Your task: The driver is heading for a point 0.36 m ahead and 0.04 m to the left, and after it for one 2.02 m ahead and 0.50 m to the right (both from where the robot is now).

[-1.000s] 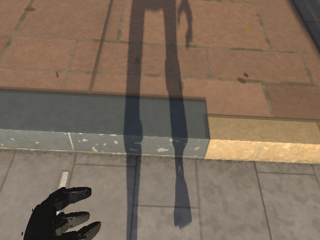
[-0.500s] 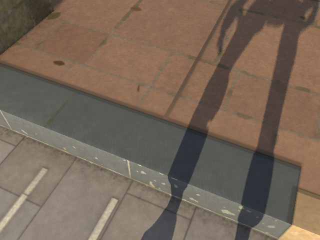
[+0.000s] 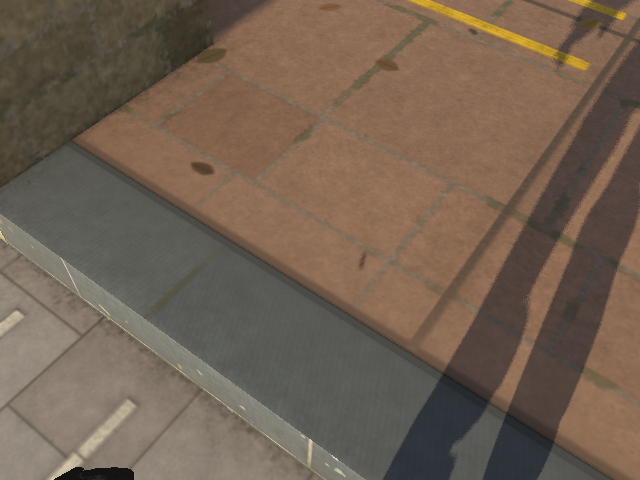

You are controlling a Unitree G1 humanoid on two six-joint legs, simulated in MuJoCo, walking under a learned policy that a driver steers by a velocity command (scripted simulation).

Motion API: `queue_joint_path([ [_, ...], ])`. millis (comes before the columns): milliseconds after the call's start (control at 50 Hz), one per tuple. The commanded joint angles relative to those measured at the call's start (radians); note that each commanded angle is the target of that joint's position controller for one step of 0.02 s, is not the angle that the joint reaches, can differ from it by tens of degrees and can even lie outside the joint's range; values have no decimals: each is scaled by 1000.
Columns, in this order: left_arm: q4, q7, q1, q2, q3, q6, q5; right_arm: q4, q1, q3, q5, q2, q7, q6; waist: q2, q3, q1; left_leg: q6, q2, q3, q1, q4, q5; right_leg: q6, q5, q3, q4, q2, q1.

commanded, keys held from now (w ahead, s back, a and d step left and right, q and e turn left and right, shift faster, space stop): w+q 0.24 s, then w+e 0.38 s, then e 0.38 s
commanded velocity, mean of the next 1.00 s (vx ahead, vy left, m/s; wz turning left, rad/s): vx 0.40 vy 0.00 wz -0.04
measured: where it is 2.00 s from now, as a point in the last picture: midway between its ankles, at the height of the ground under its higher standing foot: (325, 364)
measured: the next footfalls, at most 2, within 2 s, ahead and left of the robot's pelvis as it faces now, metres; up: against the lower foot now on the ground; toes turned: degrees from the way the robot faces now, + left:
right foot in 0.14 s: +0.22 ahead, -0.15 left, +0.00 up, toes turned +9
left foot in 0.62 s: +0.41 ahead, +0.16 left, +0.00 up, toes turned +5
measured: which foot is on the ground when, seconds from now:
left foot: down 0.00-0.14, up 0.16-0.60, down 0.62-1.00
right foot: up 0.00-0.12, down 0.14-0.64, up 0.66-1.00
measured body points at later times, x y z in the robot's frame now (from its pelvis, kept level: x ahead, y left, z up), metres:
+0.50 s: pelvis +0.23 -0.02 +0.00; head +0.27 -0.03 +0.45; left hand +0.14 +0.22 -0.12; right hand +0.48 -0.18 -0.09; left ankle +0.33 +0.15 -0.68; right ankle +0.18 -0.15 -0.74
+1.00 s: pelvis +0.39 +0.04 +0.01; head +0.43 +0.04 +0.45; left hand +0.65 +0.17 -0.06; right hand +0.34 -0.20 -0.13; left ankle +0.37 +0.15 -0.74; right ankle +0.48 -0.10 -0.46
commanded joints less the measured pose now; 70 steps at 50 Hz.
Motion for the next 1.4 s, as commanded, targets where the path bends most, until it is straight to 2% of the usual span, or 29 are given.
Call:
queue_joint_path([
  [20, -65, -8, -36, 57, 3, -9, -16, -80, -25, -34, 4, -141, -8, -1, 139, -72, 5, 153, 218, -206, -54, -81, 65, -3, 18, -51, -67, 62, 156],
  [80, -77, -14, -38, 94, 17, -19, -8, -73, -12, -29, 5, -134, -17, 11, 177, -63, 16, 120, 235, -301, 22, 1, 73, -19, -43, -47, -202, 96, 232],
  [120, -46, -12, 88, 119, 40, -36, -4, -82, -49, -25, 3, -129, -20, 12, 196, -96, 106, 72, 182, -287, 0, 145, 237, -54, 10, -70, -343, 120, 434],
  [140, -11, -7, 239, 158, 59, -42, 8, -97, -72, -10, 3, -80, -19, 3, 152, -180, 170, 23, 120, -226, -92, 358, 234, -97, 39, -3, -358, 33, 655],
  [160, 3, 2, 361, 238, 74, -38, 18, -117, -35, 22, -18, 28, -19, -9, -103, -243, 158, -41, 6, -103, -298, 706, -277, -176, 219, 304, -393, -225, 871],
  [180, 1, -9, 352, 267, 84, -32, 32, -139, 120, 15, 37, -15, -16, -23, -293, -257, 74, -72, -14, -126, -552, 905, -397, -340, 22, 755, -471, -412, 928],
  [200, -29, -11, 274, 175, 68, -26, 14, -99, 106, -3, 41, -109, -17, -14, -130, -159, 87, -100, 57, -134, -624, 1038, -318, -343, -160, 686, -479, -388, 864],
  [220, -39, -6, 247, 108, 51, -13, 7, -118, 6, -14, 28, -137, -13, -5, -84, -68, 112, -113, 84, -88, -650, 1078, -240, -306, -195, 482, -481, -323, 771],
  [280, -1, -4, 251, 43, 23, 3, 14, -118, -21, -6, 13, -56, 3, 5, -81, 35, 75, -124, 115, -49, -572, 1053, -109, -258, -135, 227, -545, -169, 547],
  [400, 41, 13, 300, 87, 29, 18, -1, -167, -156, 30, -25, 28, 18, -2, -57, 4, 74, -154, 168, 110, -597, 750, 15, -299, 307, 96, -547, -157, 568],
  [460, 45, 28, 335, 110, 33, 33, -6, -183, -241, 44, -5, 71, 28, -12, -113, -11, 107, -158, 126, 160, -380, 453, 88, -265, 383, 47, -567, -132, 521],
  [580, 52, 36, 331, 142, 56, 47, -30, -137, -129, -24, 16, -47, 11, -23, -179, -34, 27, -91, 92, 98, -129, 84, 179, -203, 424, 109, -451, -156, 662],
  [620, 40, 26, 323, 95, 48, 41, -36, -99, 9, -51, -3, -91, 3, -30, -100, -148, -47, -73, 135, 105, 202, 2, 331, -152, 384, 48, -170, -48, 526],
  [640, 3, 21, 366, -26, 16, 38, -1, -89, 114, -66, -33, -184, -7, -23, 197, -285, -34, -9, 400, -157, 529, 85, 718, -85, -178, -23, 205, 77, 216],
  [660, 42, 21, 536, -45, 8, 35, -36, -68, 149, -59, -54, -200, 1, -14, 420, -433, 5, 172, 580, -469, 561, -25, 600, -43, -517, 14, 602, 135, 83],
  [680, 72, 20, 514, 25, 36, 48, -57, -60, 108, -43, -48, -124, 9, -8, 278, -324, -1, 216, 566, -459, 428, -80, 351, -24, -486, 16, 912, 99, -38],
  [720, 15, 36, 287, 16, 43, 79, -59, -22, 1, -7, -19, -30, 14, 6, 140, -96, 11, 152, 475, -195, 217, -92, 245, -30, -472, -57, 1178, 76, -218],
  [840, -162, 21, 88, -140, -40, 110, -60, 130, 67, 30, -22, 38, -28, 29, 102, 44, 51, 77, 480, -17, 129, -169, 4, -79, -415, -3, 1578, 95, -583],
  [940, -335, 18, -34, -138, -73, 102, -15, 107, -22, 30, -50, -65, -73, 61, 135, 25, 127, 63, 386, 200, -83, -178, 262, -3, -227, -100, 1295, 64, -512],
  [1000, -420, 9, -193, -161, -103, 103, -7, 112, 67, -4, 3, -166, -104, 78, 163, -71, 73, 72, 395, 241, 89, -260, 460, -42, -367, -156, 823, -3, -328],
  [1100, -334, -26, 2, -42, -50, 99, -24, 102, 47, -22, 17, -219, -63, 87, 235, -239, 135, 89, 434, 318, 327, 79, 1626, -194, -439, -226, 399, 138, 24],
  [1120, -312, -33, 96, 46, -12, 97, -26, 82, 66, -20, 8, -196, -61, 77, 195, -315, 162, 55, 380, 305, 244, 300, 1559, -249, -279, -38, 258, 144, 223],
  [1140, -287, -19, 173, 190, 33, 103, -20, -23, -20, 7, -35, -96, -48, 57, -267, -351, 163, -61, 150, 266, -222, 704, 375, -431, -79, 556, -78, -89, 447],
  [1160, -294, -2, 187, 237, 45, 110, 47, -7, -60, -7, -40, -105, -6, 27, -254, -434, 182, -83, -17, 3, -399, 1144, -222, -509, 8, 921, -374, -205, 513],
  [1180, -282, -7, 145, 174, 14, 90, 47, -23, -77, -2, -7, -64, 20, 19, -143, -357, 139, -79, 27, -71, -505, 1299, -242, -451, 1, 806, -371, -233, 423],
  [1200, -270, -17, 89, 90, -7, 77, 11, -60, -138, 11, 5, -35, 16, 26, -89, -203, 105, -74, 38, -22, -571, 1352, -247, -390, -57, 701, -320, -168, 310],
  [1240, -218, -24, 25, 10, -15, 74, -19, -62, -67, 26, -5, -12, -23, 41, -44, -24, -1, -68, 100, 27, -576, 1289, -153, -269, -197, 391, -248, -41, 115],
  [1300, -202, -3, 33, 26, -4, 60, -18, -78, -14, 34, -19, -6, -35, 51, -48, -46, -35, -76, 99, 59, -515, 1324, -43, -259, -87, 292, -269, 16, 110],
  [1400, -189, 43, 139, 49, -8, 92, -27, -155, -134, 63, -16, 19, -43, 41, -26, -102, 22, -118, 108, 10, -634, 1087, 60, -235, -58, 278, -329, 46, 364],
])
